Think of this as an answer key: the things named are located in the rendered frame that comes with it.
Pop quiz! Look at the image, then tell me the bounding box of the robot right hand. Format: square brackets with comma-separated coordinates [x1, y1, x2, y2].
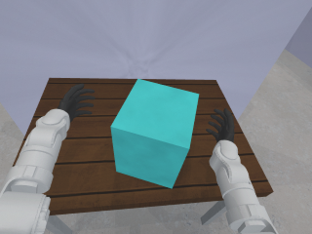
[206, 108, 235, 142]

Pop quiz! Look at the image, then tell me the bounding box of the left robot forearm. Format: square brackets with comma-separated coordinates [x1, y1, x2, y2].
[0, 108, 70, 198]

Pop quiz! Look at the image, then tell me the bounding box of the left robot upper arm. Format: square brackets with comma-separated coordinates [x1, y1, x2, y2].
[0, 191, 51, 234]

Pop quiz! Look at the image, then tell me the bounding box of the carton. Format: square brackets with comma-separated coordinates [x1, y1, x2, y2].
[110, 79, 199, 189]

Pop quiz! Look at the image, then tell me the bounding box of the right robot forearm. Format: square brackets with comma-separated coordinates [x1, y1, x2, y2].
[209, 139, 279, 234]

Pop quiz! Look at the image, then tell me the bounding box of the table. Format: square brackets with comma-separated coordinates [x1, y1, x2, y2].
[13, 78, 274, 234]

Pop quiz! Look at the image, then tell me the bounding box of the robot left hand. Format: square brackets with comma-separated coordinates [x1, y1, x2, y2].
[58, 83, 96, 123]

